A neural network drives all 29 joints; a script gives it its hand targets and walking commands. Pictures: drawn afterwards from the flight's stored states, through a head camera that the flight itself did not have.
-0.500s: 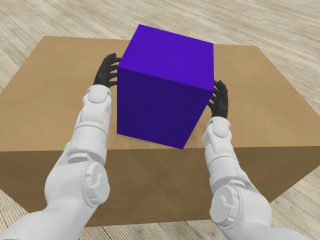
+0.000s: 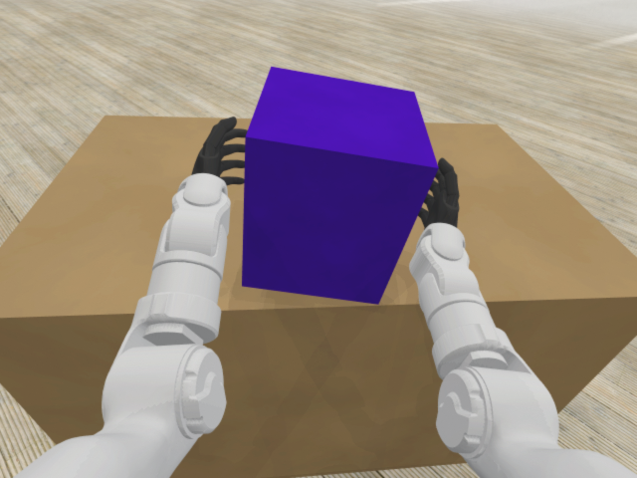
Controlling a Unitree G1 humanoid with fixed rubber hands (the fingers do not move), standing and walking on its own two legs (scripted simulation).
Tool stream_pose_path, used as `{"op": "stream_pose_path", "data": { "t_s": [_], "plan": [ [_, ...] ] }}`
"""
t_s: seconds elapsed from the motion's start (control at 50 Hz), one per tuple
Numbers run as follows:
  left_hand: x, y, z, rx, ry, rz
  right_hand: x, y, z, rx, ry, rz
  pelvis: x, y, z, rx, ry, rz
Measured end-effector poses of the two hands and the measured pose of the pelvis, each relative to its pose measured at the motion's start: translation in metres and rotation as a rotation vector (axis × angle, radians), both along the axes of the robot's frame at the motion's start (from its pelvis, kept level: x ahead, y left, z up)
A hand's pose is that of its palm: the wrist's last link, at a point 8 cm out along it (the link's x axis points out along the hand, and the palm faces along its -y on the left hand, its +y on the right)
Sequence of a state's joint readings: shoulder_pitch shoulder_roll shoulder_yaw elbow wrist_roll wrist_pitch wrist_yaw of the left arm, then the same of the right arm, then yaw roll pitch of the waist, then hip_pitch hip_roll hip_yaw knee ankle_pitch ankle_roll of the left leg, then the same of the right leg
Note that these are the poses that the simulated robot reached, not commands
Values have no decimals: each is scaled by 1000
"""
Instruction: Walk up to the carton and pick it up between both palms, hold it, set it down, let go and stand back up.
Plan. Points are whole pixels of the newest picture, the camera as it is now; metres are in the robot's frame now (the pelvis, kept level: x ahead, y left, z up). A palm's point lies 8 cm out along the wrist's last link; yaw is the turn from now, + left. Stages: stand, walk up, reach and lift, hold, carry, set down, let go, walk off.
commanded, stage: reach and lift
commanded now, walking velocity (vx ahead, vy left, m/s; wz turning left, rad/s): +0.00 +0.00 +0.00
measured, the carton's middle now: (326, 190) +0.46 -0.05 +0.16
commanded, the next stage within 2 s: none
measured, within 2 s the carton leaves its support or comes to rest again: neither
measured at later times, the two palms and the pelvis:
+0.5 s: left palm (185, 189) +0.39 +0.13 +0.22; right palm (421, 216) +0.36 -0.16 +0.19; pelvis -0.02 -0.01 +0.00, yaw +1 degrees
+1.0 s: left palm (173, 177) +0.38 +0.14 +0.24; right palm (420, 200) +0.36 -0.15 +0.21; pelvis -0.01 -0.01 +0.00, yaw +2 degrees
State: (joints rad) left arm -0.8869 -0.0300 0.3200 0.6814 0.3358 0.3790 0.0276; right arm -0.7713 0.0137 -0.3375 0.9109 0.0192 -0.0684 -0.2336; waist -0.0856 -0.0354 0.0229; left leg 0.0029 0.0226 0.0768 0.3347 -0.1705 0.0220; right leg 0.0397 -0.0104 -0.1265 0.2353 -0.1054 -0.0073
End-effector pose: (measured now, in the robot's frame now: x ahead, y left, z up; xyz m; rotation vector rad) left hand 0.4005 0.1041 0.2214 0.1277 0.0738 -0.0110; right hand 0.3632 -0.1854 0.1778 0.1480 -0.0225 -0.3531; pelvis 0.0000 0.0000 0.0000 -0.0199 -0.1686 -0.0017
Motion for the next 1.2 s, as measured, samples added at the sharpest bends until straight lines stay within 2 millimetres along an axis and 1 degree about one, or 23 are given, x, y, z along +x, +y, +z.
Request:
{"op": "stream_pose_path", "data": {
  "t_s": [0.06,0.14,0.28,0.38,0.44,0.52,0.66,0.7,0.74,0.78,0.84,0.96,1.02,1.06,1.1,1.2],
  "plan": [
    [-5,-1,10,-9,13,-6,-4,-2,8,-15,12,11,-8,-2,0,7,-21,-2],
    [-7,2,12,-14,32,-1,-8,0,12,-29,28,30,-19,-5,0,13,-19,-7],
    [-9,15,-2,-9,70,60,-9,13,2,-28,65,73,-27,-10,0,16,16,-4],
    [-9,23,-13,-10,103,91,-5,21,-5,-22,96,89,-24,-11,0,13,35,6],
    [-10,26,-13,-6,105,106,-2,25,-2,-19,97,92,-21,-11,0,9,41,11],
    [-13,28,-2,-13,75,118,0,27,16,-26,68,85,-14,-10,0,3,36,17],
    [-19,29,35,-26,38,104,-1,27,61,-41,30,78,-7,-8,-1,3,-27,23],
    [-19,30,41,-24,49,97,0,27,68,-45,39,82,-7,-7,-1,5,-43,22],
    [-19,32,44,-21,65,94,1,28,71,-49,51,89,-8,-6,-1,7,-50,20],
    [-18,34,45,-18,79,98,3,29,71,-49,65,99,-9,-6,-1,8,-49,18],
    [-17,37,41,-4,99,114,5,32,63,-44,86,119,-11,-5,-1,7,-46,16],
    [-21,38,22,15,136,146,4,34,38,-20,122,140,-13,-5,-2,0,-33,27],
    [-25,34,16,19,138,155,0,32,32,-9,123,133,-13,-7,-2,-3,-26,33],
    [-28,31,16,18,133,158,-3,29,33,-4,118,126,-13,-9,-2,-4,-23,34],
    [-31,28,18,12,128,159,-6,26,38,-2,111,118,-14,-11,-2,-4,-20,32],
    [-35,22,37,-13,116,162,-9,21,64,-18,97,115,-17,-18,-2,4,-18,22]
  ]
}}
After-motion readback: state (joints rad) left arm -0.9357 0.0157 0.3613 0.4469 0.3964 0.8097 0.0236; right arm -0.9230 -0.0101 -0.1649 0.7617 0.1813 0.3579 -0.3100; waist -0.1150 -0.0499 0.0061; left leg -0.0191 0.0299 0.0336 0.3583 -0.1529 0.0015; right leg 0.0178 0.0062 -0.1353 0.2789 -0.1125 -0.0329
